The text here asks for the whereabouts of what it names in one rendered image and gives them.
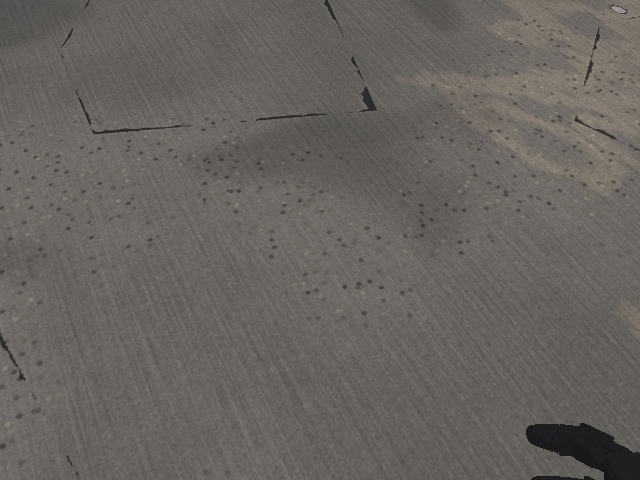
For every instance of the right robot hand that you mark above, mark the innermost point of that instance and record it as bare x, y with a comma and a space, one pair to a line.
588, 445

